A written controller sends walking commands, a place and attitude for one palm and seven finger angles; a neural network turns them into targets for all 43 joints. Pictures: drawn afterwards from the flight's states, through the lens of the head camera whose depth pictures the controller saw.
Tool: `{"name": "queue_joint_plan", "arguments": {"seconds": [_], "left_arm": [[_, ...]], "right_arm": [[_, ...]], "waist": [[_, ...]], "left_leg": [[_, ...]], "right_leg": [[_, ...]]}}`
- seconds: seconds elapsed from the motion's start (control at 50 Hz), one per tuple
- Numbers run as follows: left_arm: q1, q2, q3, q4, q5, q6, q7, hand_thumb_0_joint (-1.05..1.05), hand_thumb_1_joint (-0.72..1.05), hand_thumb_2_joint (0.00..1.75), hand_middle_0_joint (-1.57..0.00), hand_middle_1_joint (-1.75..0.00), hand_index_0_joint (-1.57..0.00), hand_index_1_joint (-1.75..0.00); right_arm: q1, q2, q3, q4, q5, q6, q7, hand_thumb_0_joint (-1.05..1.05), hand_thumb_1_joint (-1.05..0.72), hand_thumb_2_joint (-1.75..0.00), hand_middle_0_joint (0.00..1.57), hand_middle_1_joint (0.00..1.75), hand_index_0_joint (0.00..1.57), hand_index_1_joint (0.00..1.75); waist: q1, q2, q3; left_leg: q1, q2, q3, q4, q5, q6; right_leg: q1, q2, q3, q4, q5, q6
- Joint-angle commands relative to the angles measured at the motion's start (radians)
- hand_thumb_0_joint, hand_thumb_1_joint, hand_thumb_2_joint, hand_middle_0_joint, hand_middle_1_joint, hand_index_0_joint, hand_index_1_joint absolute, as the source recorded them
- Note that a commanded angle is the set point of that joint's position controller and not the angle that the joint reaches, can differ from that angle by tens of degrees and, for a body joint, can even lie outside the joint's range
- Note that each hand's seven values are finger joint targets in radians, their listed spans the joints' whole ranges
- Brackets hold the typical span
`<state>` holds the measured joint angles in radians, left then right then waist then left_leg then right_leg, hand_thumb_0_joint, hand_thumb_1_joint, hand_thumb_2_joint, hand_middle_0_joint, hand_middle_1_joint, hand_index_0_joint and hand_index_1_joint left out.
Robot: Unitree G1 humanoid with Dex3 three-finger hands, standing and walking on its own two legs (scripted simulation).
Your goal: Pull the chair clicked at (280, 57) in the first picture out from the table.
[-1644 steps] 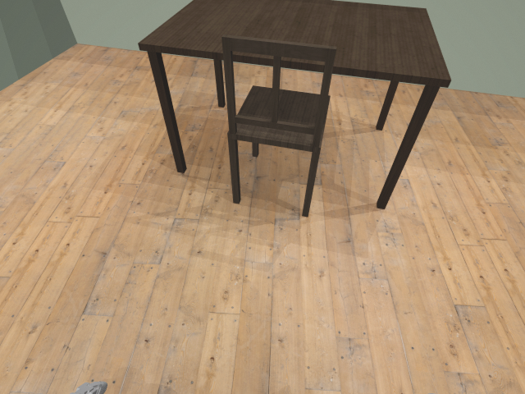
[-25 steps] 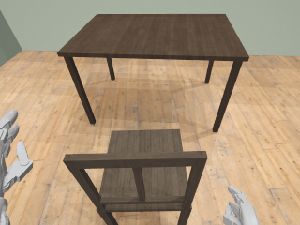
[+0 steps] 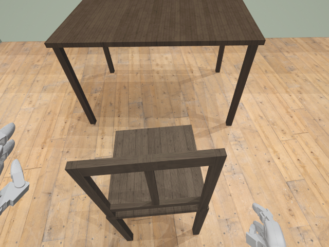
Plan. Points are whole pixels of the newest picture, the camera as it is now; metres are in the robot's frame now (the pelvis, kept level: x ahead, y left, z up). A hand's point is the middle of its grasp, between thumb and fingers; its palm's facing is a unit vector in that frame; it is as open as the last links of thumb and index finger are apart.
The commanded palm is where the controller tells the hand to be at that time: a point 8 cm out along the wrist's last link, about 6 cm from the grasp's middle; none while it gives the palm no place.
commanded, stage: step back with the hand held close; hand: left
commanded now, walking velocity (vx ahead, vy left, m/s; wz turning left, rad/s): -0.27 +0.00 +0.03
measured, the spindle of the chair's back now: (152, 188) +0.30 +0.07 -0.11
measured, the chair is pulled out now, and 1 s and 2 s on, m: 0.66 0.66 0.66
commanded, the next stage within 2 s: stop stepping back and stand still in 1.68 s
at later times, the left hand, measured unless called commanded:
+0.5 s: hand (0, 205) +0.15 +0.28 +0.16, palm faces +0.47 -0.74 -0.48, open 7.4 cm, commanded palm +0.10 +0.30 +0.18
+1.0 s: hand (7, 200) +0.16 +0.26 +0.17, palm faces +0.46 -0.75 -0.48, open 7.4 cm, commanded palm +0.10 +0.29 +0.18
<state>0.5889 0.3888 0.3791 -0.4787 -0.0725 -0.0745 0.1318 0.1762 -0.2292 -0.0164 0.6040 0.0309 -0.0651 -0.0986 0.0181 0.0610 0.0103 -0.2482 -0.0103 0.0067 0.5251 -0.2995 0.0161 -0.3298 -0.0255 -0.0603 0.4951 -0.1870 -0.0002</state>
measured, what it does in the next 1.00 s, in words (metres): steps on the spot: right foot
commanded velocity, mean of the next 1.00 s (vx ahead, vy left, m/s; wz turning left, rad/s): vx -0.35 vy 0.00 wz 0.01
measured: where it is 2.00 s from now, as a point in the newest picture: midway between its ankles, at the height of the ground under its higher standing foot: outside the picture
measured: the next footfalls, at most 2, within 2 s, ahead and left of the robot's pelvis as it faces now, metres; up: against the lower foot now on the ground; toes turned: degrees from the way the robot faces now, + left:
right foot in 0.94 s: -0.01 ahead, -0.13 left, +0.00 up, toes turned -1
left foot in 1.74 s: -0.18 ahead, +0.11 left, +0.00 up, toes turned +4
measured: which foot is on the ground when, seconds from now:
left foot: down 0.00-1.00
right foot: down 0.00-0.82, up 0.84-0.92, down 0.94-1.00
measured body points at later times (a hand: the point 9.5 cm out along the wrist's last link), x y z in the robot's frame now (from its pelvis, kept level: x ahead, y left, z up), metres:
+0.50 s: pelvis -0.04 +0.00 -0.01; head -0.03 +0.01 +0.44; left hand +0.12 +0.31 +0.19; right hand +0.14 -0.23 -0.09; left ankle -0.02 +0.11 -0.74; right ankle +0.04 -0.12 -0.74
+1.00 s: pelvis -0.04 -0.01 -0.01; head -0.01 +0.00 +0.44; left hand +0.13 +0.30 +0.19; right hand +0.14 -0.23 -0.10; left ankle -0.02 +0.11 -0.74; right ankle -0.05 -0.12 -0.74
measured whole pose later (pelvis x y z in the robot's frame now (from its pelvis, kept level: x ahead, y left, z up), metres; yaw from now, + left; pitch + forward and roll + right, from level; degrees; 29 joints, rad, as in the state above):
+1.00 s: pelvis -0.04 -0.01 -0.01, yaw +0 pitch +5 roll -2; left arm 0.55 0.40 0.48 -0.57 -0.05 -0.19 0.15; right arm 0.17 -0.17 -0.01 0.64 -0.01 -0.13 -0.08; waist 0.02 0.02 -0.02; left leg -0.47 0.03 -0.02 0.68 -0.30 0.00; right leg -0.37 0.03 -0.03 0.61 -0.32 -0.01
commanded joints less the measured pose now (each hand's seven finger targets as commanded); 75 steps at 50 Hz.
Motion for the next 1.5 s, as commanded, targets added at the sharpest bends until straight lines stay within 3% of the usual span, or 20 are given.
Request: {"name": "queue_joint_plan", "arguments": {"seconds": [0.0,0.18,0.3,0.42,0.66,0.72,0.78,0.84,0.9,0.96,1.02,1.04,1.1,1.18,1.22,1.24,1.32,1.44,1.46,1.48], "left_arm": [[-0.031,0.199,0.178,-0.231,-0.006,-0.073,0.043,0.00,0.90,0.90,-0.20,-0.30,-0.20,-0.30],[-0.045,0.187,0.154,-0.205,0.007,-0.068,0.054,0.00,0.90,0.90,-0.20,-0.30,-0.20,-0.30],[-0.068,0.229,0.183,-0.256,0.020,-0.088,0.069,0.00,0.90,0.90,-0.20,-0.30,-0.20,-0.30],[-0.080,0.195,0.170,-0.278,0.031,-0.115,0.066,0.00,0.90,0.90,-0.20,-0.30,-0.20,-0.30],[-0.040,0.216,0.195,-0.281,0.013,-0.133,0.061,0.00,0.90,0.90,-0.20,-0.30,-0.20,-0.30],[-0.002,0.229,0.217,-0.325,0.015,-0.143,0.068,0.00,0.90,0.90,-0.20,-0.30,-0.20,-0.30],[-0.003,0.228,0.242,-0.362,0.029,-0.162,0.068,0.00,0.90,0.90,-0.20,-0.30,-0.20,-0.30],[-0.033,0.213,0.239,-0.368,0.023,-0.166,0.061,0.00,0.90,0.90,-0.20,-0.30,-0.20,-0.30],[-0.036,0.188,0.216,-0.302,0.017,-0.165,0.045,0.00,0.90,0.90,-0.20,-0.30,-0.20,-0.30],[-0.056,0.159,0.164,-0.269,0.020,-0.174,0.022,0.00,0.90,0.90,-0.20,-0.30,-0.20,-0.30],[-0.042,0.168,0.148,-0.276,-0.002,-0.168,0.014,0.00,0.90,0.90,-0.20,-0.30,-0.20,-0.30],[-0.011,0.186,0.174,-0.262,-0.007,-0.174,0.014,0.00,0.90,0.90,-0.20,-0.30,-0.20,-0.30],[0.028,0.267,0.272,-0.281,-0.004,-0.171,0.023,0.00,0.90,0.90,-0.20,-0.30,-0.20,-0.30],[0.048,0.232,0.242,-0.355,-0.002,-0.174,0.033,0.00,0.90,0.90,-0.20,-0.30,-0.20,-0.30],[0.038,0.220,0.222,-0.399,-0.008,-0.189,0.038,0.00,0.90,0.90,-0.20,-0.30,-0.20,-0.30],[0.034,0.232,0.232,-0.417,-0.009,-0.195,0.043,0.00,0.90,0.90,-0.20,-0.30,-0.20,-0.30],[0.009,0.212,0.243,-0.382,-0.006,-0.175,0.030,0.00,0.90,0.90,-0.20,-0.30,-0.20,-0.30],[-0.040,0.194,0.188,-0.314,-0.001,-0.149,0.004,0.00,0.90,0.90,-0.20,-0.30,-0.20,-0.30],[-0.051,0.217,0.202,-0.290,0.001,-0.154,0.001,0.00,0.90,0.90,-0.20,-0.30,-0.20,-0.30],[-0.071,0.238,0.209,-0.258,-0.003,-0.156,0.002,0.00,0.90,0.90,-0.20,-0.30,-0.20,-0.30]], "right_arm": [[-0.121,-0.112,-0.040,-0.162,0.000,-0.060,-0.010,0.00,-0.90,-0.90,0.20,0.30,0.20,0.30],[-0.106,-0.116,-0.034,-0.166,-0.002,-0.055,-0.008,0.00,-0.90,-0.90,0.20,0.30,0.20,0.30],[-0.090,-0.128,-0.027,-0.179,-0.003,-0.065,-0.013,0.00,-0.90,-0.90,0.20,0.30,0.20,0.30],[-0.077,-0.127,-0.024,-0.185,-0.006,-0.088,-0.010,0.00,-0.90,-0.90,0.20,0.30,0.20,0.30],[-0.072,-0.113,-0.043,-0.157,-0.014,-0.074,0.009,0.00,-0.90,-0.90,0.20,0.30,0.20,0.30],[-0.086,-0.111,-0.041,-0.162,-0.010,-0.068,0.002,0.00,-0.90,-0.90,0.20,0.30,0.20,0.30],[-0.105,-0.119,-0.041,-0.165,-0.016,-0.079,-0.006,0.00,-0.90,-0.90,0.20,0.30,0.20,0.30],[-0.087,-0.109,-0.047,-0.141,-0.035,-0.100,-0.007,0.00,-0.90,-0.90,0.20,0.30,0.20,0.30],[-0.063,-0.097,-0.054,-0.103,-0.038,-0.119,0.004,0.00,-0.90,-0.90,0.20,0.30,0.20,0.30],[-0.054,-0.104,-0.049,-0.082,-0.039,-0.120,0.020,0.00,-0.90,-0.90,0.20,0.30,0.20,0.30],[-0.064,-0.100,-0.072,-0.110,-0.014,-0.108,0.017,0.00,-0.90,-0.90,0.20,0.30,0.20,0.30],[-0.098,-0.080,-0.068,-0.128,-0.011,-0.099,0.018,0.00,-0.90,-0.90,0.20,0.30,0.20,0.30],[-0.153,-0.061,-0.051,-0.142,-0.007,-0.068,0.014,0.00,-0.90,-0.90,0.20,0.30,0.20,0.30],[-0.130,-0.051,-0.020,-0.144,-0.011,-0.032,-0.006,0.00,-0.90,-0.90,0.20,0.30,0.20,0.30],[-0.117,-0.062,-0.044,-0.126,-0.016,-0.051,-0.011,0.00,-0.90,-0.90,0.20,0.30,0.20,0.30],[-0.101,-0.080,-0.065,-0.127,-0.022,-0.073,-0.004,0.00,-0.90,-0.90,0.20,0.30,0.20,0.30],[-0.076,-0.074,-0.073,-0.083,-0.044,-0.126,0.016,0.00,-0.90,-0.90,0.20,0.30,0.20,0.30],[-0.095,-0.104,-0.046,-0.114,-0.024,-0.150,0.031,0.00,-0.90,-0.90,0.20,0.30,0.20,0.30],[-0.090,-0.095,-0.044,-0.115,-0.024,-0.151,0.031,0.00,-0.90,-0.90,0.20,0.30,0.20,0.30],[-0.087,-0.080,-0.044,-0.120,-0.025,-0.146,0.028,0.00,-0.90,-0.90,0.20,0.30,0.20,0.30]], "waist": [[0.006,0.014,-0.179],[-0.004,-0.065,-0.110],[-0.008,0.027,-0.084],[-0.005,0.106,-0.088],[-0.016,-0.110,-0.161],[-0.016,-0.009,-0.176],[-0.011,0.145,-0.179],[-0.011,0.187,-0.163],[-0.009,0.126,-0.151],[-0.013,0.035,-0.203],[-0.021,-0.205,-0.275],[-0.008,-0.232,-0.249],[0.005,-0.159,-0.192],[-0.035,-0.120,-0.219],[-0.022,0.072,-0.242],[-0.016,0.200,-0.267],[-0.013,0.217,-0.200],[0.007,0.053,-0.122],[-0.004,-0.089,-0.097],[-0.009,-0.265,-0.074]], "left_leg": [[-0.059,0.145,-0.108,-0.075,0.251,0.025],[-0.184,0.108,-0.112,-0.043,-0.082,0.028],[-0.282,0.120,-0.138,-0.098,-0.265,0.043],[-0.402,0.171,-0.178,-0.161,-0.217,0.062],[-0.241,0.075,-0.122,0.082,-0.155,0.022],[-0.259,0.123,-0.164,-0.019,-0.155,0.039],[-0.405,0.226,-0.241,-0.147,-0.093,0.083],[-0.350,0.282,-0.251,-0.157,0.133,0.097],[-0.128,0.270,-0.201,-0.032,0.481,0.080],[0.019,0.212,-0.160,0.127,0.627,0.033],[-0.147,0.038,-0.035,0.361,0.163,-0.037],[-0.237,0.006,-0.053,0.452,-0.133,-0.037],[-0.311,0.040,-0.105,0.537,-0.255,-0.031],[-0.102,0.027,0.020,-0.046,0.057,-0.032],[0.107,0.206,-0.101,-0.128,0.581,0.030],[0.165,0.346,-0.233,-0.089,0.816,0.105],[0.070,0.338,-0.160,-0.057,0.836,0.138],[-0.136,0.217,-0.088,0.091,0.120,0.029],[-0.181,0.136,-0.028,0.200,-0.065,-0.004],[-0.240,0.028,0.035,0.371,-0.215,-0.050]], "right_leg": [[0.145,-0.099,0.077,-0.003,0.213,-0.007],[0.052,-0.116,0.134,-0.080,-0.032,-0.020],[0.063,-0.093,0.123,-0.084,-0.193,-0.010],[0.182,-0.036,0.065,0.083,-0.010,0.008],[0.007,-0.186,0.203,-0.102,-0.066,-0.076],[0.029,-0.125,0.135,-0.028,-0.090,-0.044],[0.161,-0.010,0.047,0.190,0.017,0.011],[0.083,0.017,0.061,0.321,-0.158,0.016],[-0.039,-0.004,0.063,0.171,-0.157,0.006],[0.006,-0.052,0.085,-0.061,0.239,-0.027],[0.164,-0.268,0.252,-0.029,0.775,-0.158],[0.185,-0.333,0.290,-0.060,0.783,-0.191],[0.144,-0.346,0.277,-0.067,0.664,-0.211],[0.153,-0.168,0.099,0.087,0.637,-0.063],[-0.004,-0.057,0.036,0.223,0.180,0.025],[-0.150,-0.007,0.069,0.343,-0.238,0.036],[-0.138,0.007,0.107,0.399,-0.311,0.028],[0.094,-0.046,0.031,-0.084,0.124,-0.001],[0.045,-0.123,0.115,-0.145,0.187,-0.035],[-0.032,-0.266,0.320,-0.222,0.174,-0.113]]}}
